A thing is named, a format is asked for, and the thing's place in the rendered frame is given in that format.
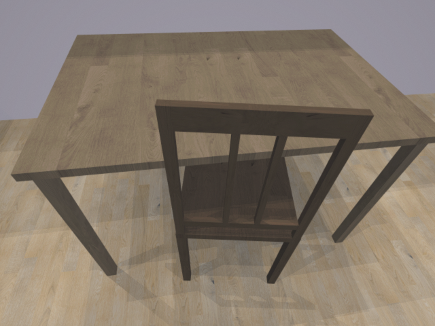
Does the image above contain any chair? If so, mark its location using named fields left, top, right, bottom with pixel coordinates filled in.
left=155, top=99, right=374, bottom=284

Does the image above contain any table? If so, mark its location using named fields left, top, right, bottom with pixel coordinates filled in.
left=11, top=29, right=435, bottom=276

